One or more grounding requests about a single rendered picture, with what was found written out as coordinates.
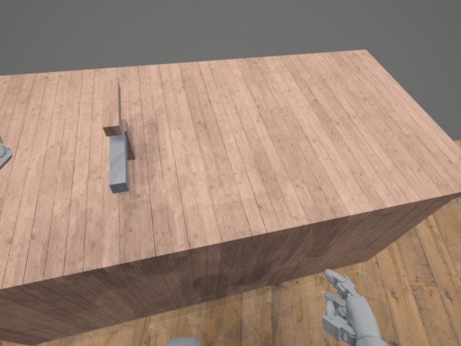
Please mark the robot right hand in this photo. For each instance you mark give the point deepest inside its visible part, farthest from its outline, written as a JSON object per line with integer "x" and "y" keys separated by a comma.
{"x": 355, "y": 319}

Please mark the counter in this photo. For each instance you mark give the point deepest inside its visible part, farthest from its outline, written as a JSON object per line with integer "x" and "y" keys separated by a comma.
{"x": 243, "y": 173}

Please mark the tap lever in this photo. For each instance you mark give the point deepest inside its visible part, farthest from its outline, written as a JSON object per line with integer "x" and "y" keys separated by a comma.
{"x": 118, "y": 168}

